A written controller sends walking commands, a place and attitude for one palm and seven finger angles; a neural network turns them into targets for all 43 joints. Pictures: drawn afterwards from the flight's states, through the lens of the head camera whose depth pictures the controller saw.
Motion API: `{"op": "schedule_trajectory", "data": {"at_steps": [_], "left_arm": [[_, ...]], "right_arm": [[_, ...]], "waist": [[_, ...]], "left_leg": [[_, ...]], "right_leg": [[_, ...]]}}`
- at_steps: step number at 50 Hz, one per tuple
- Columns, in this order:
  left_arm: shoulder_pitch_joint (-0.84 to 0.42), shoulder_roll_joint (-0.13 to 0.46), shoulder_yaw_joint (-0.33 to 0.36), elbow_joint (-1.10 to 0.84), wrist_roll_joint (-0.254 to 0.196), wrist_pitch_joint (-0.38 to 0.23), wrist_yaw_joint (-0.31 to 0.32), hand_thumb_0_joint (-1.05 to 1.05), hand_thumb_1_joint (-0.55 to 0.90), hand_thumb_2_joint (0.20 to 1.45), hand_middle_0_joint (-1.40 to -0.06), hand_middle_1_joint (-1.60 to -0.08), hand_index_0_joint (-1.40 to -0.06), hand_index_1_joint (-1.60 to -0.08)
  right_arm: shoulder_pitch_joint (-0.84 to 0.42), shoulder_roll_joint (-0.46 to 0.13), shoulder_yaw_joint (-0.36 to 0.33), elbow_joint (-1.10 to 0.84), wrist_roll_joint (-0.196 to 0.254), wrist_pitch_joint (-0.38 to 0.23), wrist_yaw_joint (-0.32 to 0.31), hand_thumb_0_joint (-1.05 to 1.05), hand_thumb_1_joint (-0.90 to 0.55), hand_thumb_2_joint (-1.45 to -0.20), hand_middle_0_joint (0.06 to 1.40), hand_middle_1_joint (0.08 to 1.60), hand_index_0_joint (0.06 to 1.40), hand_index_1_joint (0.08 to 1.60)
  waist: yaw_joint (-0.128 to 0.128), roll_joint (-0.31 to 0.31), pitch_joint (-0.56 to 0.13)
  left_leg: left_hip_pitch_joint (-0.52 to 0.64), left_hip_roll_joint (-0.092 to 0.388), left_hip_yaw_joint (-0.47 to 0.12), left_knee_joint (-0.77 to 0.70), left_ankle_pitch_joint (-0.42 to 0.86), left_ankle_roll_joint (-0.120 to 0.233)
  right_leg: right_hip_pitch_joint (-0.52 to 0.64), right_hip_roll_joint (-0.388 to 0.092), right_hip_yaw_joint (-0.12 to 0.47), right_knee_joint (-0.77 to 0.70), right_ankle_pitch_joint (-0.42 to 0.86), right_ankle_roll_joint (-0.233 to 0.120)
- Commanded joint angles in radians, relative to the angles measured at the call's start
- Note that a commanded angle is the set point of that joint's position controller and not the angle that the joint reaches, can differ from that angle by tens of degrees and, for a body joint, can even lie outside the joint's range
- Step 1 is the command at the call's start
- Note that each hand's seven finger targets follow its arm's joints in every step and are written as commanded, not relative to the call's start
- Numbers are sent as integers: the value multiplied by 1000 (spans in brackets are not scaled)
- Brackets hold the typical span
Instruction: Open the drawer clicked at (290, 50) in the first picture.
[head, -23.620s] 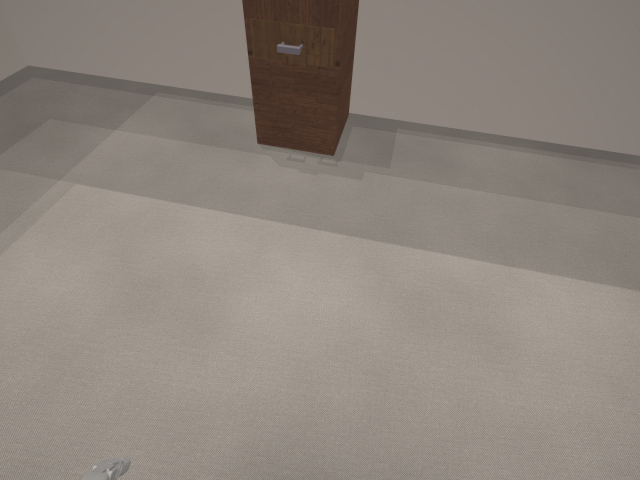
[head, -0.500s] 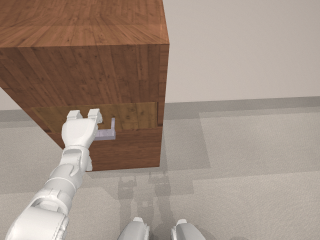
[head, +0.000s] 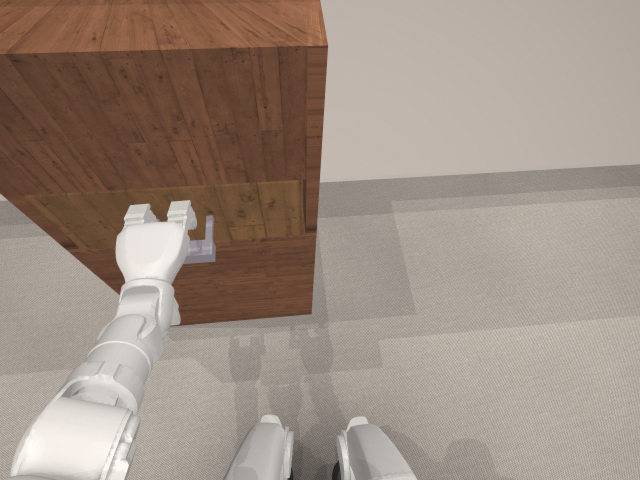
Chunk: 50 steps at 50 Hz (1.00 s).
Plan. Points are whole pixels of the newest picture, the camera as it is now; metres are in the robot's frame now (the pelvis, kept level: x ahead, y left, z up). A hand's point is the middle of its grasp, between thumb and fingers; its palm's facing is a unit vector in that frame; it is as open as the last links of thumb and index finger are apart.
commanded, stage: lower the fingers behind the handle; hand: left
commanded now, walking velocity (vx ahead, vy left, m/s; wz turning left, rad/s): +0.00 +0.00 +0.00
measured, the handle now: (181, 238) +0.47 +0.22 -0.09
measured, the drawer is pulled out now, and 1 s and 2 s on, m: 0.00 0.00 0.00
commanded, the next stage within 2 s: lift the fingers back up to retry in 1.04 s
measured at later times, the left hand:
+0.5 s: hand (178, 267) +0.42 +0.21 -0.09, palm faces +0.00 +0.00 -1.00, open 13.8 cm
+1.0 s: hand (178, 267) +0.42 +0.21 -0.09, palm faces +0.01 +0.01 -1.00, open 13.8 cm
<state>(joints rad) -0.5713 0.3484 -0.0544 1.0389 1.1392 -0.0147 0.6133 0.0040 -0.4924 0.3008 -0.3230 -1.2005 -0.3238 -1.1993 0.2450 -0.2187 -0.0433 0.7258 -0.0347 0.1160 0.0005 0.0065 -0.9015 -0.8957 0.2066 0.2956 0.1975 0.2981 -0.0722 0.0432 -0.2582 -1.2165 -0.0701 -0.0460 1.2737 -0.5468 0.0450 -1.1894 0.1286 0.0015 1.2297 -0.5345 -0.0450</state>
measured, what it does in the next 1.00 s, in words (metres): stands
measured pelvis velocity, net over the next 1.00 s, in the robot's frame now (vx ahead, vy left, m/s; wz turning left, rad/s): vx -0.03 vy -0.01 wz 0.00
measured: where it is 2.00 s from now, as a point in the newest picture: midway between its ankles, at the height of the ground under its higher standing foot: outside the picture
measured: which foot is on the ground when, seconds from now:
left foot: down 0.00-1.00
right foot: down 0.00-1.00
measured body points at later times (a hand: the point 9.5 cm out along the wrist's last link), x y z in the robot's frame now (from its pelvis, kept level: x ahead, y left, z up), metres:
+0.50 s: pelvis -0.01 -0.01 -0.03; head +0.12 +0.00 +0.40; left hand +0.41 +0.21 -0.03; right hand +0.07 -0.27 -0.17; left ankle +0.01 +0.09 -0.62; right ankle +0.01 -0.10 -0.62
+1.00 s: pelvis -0.03 -0.01 -0.05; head +0.11 +0.00 +0.38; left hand +0.41 +0.21 -0.04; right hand +0.04 -0.27 -0.19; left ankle +0.01 +0.09 -0.62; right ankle +0.01 -0.10 -0.62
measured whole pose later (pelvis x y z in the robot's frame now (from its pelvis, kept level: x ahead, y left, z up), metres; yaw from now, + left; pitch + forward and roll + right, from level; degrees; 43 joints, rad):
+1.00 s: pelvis -0.03 -0.01 -0.05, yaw +0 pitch +31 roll -2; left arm -0.69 0.39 -0.06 1.05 1.12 0.01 0.61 0.00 -0.49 0.30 -0.29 -1.38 -0.32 -1.20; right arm 0.23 -0.24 0.00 0.70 -0.02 0.07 -0.02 0.01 -0.90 -0.90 0.21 0.30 0.20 0.30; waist -0.08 0.04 -0.25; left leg -1.43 -0.07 -0.03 1.46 -0.56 0.04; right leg -1.42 0.13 -0.02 1.43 -0.55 -0.05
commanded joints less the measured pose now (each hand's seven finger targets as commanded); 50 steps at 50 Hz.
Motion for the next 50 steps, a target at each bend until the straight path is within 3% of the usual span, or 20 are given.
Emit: {"op": "schedule_trajectory", "data": {"at_steps": [1, 3, 5, 10, 14, 20, 23, 25, 29, 30, 31, 35, 37, 39, 40, 42, 44, 45, 50], "left_arm": [[-276, 157, 50, -152, 10, -23, 46, 0, -500, 300, -300, -1200, -300, -1200], [-248, 145, 52, -140, 10, -20, 55, 0, -500, 300, -300, -1200, -300, -1200], [-261, 172, 72, -145, 14, -17, 63, 0, -500, 300, -300, -1200, -300, -1200], [-293, 226, 113, -198, 24, -24, 90, 0, -500, 300, -300, -1200, -300, -1200], [-315, 212, 98, -138, 18, 10, 97, 0, -500, 300, -300, -1200, -300, -1200], [-293, 219, 92, -96, -6, 50, 69, 0, -500, 300, -300, -1200, -300, -1200], [-271, 233, 87, -52, -12, 60, 41, 0, -500, 300, -300, -1200, -300, -1200], [-286, 252, 89, -43, -9, 53, 26, 0, -500, 300, -300, -1200, -300, -1200], [-289, 227, 66, -15, -16, 44, 6, 0, -500, 300, -300, -1200, -300, -1200], [-281, 243, 73, -9, -12, 41, 2, 0, -500, 300, -300, -1200, -300, -1200], [-284, 231, 64, -6, -16, 39, 0, 0, -500, 300, -300, -1200, -300, -1200], [-307, 273, 84, -28, -21, 37, -8, 0, -500, 300, -300, -1200, -300, -1200], [-326, 258, 71, -35, -27, 43, -10, 0, -500, 300, -300, -1200, -300, -1200], [-311, 270, 88, -44, -36, 47, -14, 0, -500, 300, -300, -1200, -300, -1200], [-322, 292, 91, -42, -35, 52, -15, 0, -500, 300, -300, -1200, -300, -1200], [-335, 267, 68, -36, -39, 57, -21, 0, -500, 300, -300, -1200, -300, -1200], [-361, 279, 74, -43, -40, 56, -25, 0, -500, 300, -300, -1200, -300, -1200], [-354, 297, 82, -34, -41, 58, -27, 0, -500, 300, -300, -1200, -300, -1200], [-379, 317, 83, -15, -41, 55, -37, 0, -500, 300, -300, -1200, -300, -1200]], "right_arm": [[85, -161, -56, -74, -10, -19, -3, 0, -900, -900, 200, 300, 200, 300], [83, -159, -57, -78, -12, -16, 1, 0, -900, -900, 200, 300, 200, 300], [83, -162, -56, -78, -13, -16, 4, 0, -900, -900, 200, 300, 200, 300], [80, -165, -57, -78, -17, -22, 0, 0, -900, -900, 200, 300, 200, 300], [79, -167, -54, -61, -18, -32, 1, 0, -900, -900, 200, 300, 200, 300], [82, -168, -46, -64, -12, -35, 1, 0, -900, -900, 200, 300, 200, 300], [76, -167, -34, -70, -8, -39, -6, 0, -900, -900, 200, 300, 200, 300], [72, -168, -28, -72, -7, -43, -9, 0, -900, -900, 200, 300, 200, 300], [72, -164, -25, -80, -4, -53, -12, 0, -900, -900, 200, 300, 200, 300], [67, -167, -21, -85, -3, -55, -12, 0, -900, -900, 200, 300, 200, 300], [69, -167, -22, -88, -3, -58, -12, 0, -900, -900, 200, 300, 200, 300], [74, -173, -20, -93, 0, -60, -16, 0, -900, -900, 200, 300, 200, 300], [77, -171, -22, -94, 3, -63, -18, 0, -900, -900, 200, 300, 200, 300], [76, -172, -21, -97, 2, -63, -19, 0, -900, -900, 200, 300, 200, 300], [78, -175, -17, -98, 6, -60, -21, 0, -900, -900, 200, 300, 200, 300], [81, -173, -17, -95, 8, -62, -24, 0, -900, -900, 200, 300, 200, 300], [81, -174, -16, -92, 9, -64, -27, 0, -900, -900, 200, 300, 200, 300], [85, -177, -13, -92, 11, -63, -28, 0, -900, -900, 200, 300, 200, 300], [83, -180, -7, -91, 13, -68, -36, 0, -900, -900, 200, 300, 200, 300]], "waist": [[-1, 50, -394], [1, 34, -404], [2, 26, -399], [4, 19, -467], [-20, 6, -418], [-9, -13, -441], [-12, -54, -389], [-12, -39, -366], [-28, -67, -327], [-17, -60, -314], [-25, -66, -318], [-17, -63, -346], [-27, -71, -353], [-14, -61, -376], [-14, -66, -368], [-26, -60, -348], [-30, -51, -358], [-22, -58, -363], [-32, -73, -323]], "left_leg": [[349, 41, -12, -108, 358, -4], [327, 39, -8, -95, 363, -3], [291, 38, -5, -82, 354, -1], [254, 35, 2, -51, 346, 3], [210, 34, 2, -37, 305, 6], [174, 29, 14, -28, 282, 10], [88, 25, 22, -19, 215, 16], [60, 25, 22, -12, 187, 16], [-1, 24, 24, 9, 132, 21], [-17, 21, 25, 13, 114, 20], [-27, 23, 27, 21, 105, 23], [-45, 21, 25, 33, 88, 22], [-51, 21, 30, 37, 76, 25], [-47, 18, 29, 38, 78, 23], [-56, 19, 30, 34, 63, 23], [-52, 21, 28, 28, 54, 24], [-41, 24, 22, 28, 51, 24], [-46, 22, 24, 26, 42, 24], [-71, 24, 22, 24, 8, 26]], "right_leg": [[143, -42, 2, -132, 309, -15], [150, -41, 6, -122, 327, -13], [154, -44, 12, -110, 332, -10], [187, -49, 25, -80, 357, -3], [149, -48, 20, -78, 318, -1], [188, -52, 26, -75, 320, 7], [207, -54, 42, -86, 274, 10], [184, -56, 46, -82, 240, 8], [155, -56, 52, -80, 180, 8], [140, -57, 56, -77, 152, 7], [135, -57, 59, -77, 144, 8], [128, -58, 61, -62, 114, 9], [133, -61, 64, -70, 102, 14], [140, -59, 64, -63, 101, 12], [140, -61, 64, -68, 74, 13], [123, -60, 58, -75, 60, 14], [102, -58, 52, -67, 49, 13], [109, -59, 51, -69, 33, 13], [84, -63, 53, -80, -16, 15]]}}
